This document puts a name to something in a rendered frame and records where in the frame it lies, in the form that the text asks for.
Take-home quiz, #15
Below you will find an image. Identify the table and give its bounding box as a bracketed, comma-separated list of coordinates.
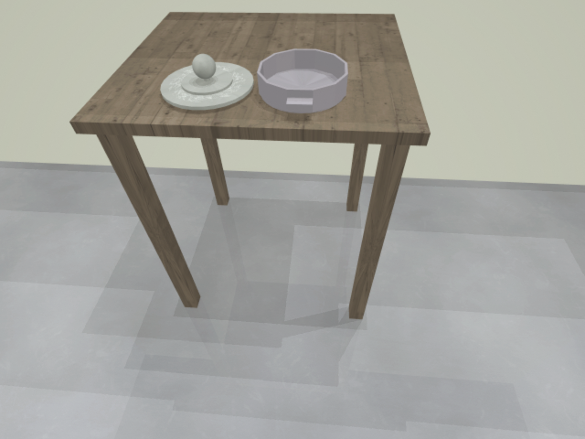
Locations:
[69, 12, 431, 319]

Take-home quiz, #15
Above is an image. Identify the pot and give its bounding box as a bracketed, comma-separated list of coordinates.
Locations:
[257, 48, 348, 113]

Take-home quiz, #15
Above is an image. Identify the lid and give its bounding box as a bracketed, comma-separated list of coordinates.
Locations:
[160, 62, 254, 110]

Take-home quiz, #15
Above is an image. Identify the knob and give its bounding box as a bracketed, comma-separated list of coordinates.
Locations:
[192, 54, 216, 79]

